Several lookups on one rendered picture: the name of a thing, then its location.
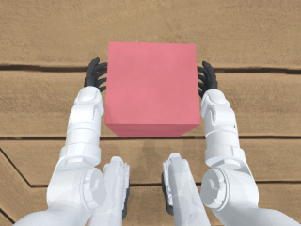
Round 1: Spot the robot right forearm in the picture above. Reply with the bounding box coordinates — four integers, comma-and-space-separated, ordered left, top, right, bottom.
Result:
199, 89, 259, 193

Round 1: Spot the robot left upper arm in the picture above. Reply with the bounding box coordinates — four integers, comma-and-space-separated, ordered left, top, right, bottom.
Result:
12, 166, 107, 226

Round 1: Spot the robot right shin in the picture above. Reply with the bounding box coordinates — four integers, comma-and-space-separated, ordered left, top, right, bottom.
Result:
166, 153, 190, 205

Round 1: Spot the robot right hand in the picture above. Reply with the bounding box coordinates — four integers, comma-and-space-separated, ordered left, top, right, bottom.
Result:
197, 61, 218, 99

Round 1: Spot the carton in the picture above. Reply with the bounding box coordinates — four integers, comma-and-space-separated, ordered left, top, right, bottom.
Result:
104, 41, 201, 137

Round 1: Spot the robot left forearm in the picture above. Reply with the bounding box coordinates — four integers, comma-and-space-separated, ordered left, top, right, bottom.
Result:
46, 86, 104, 204

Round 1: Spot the robot left hand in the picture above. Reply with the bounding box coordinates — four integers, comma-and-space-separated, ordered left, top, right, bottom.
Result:
84, 57, 108, 92

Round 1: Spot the left robot thigh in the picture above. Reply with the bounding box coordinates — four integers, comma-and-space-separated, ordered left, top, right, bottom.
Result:
87, 161, 130, 226

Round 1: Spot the robot right upper arm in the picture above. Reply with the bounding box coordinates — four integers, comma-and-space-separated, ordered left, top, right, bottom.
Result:
199, 167, 301, 226

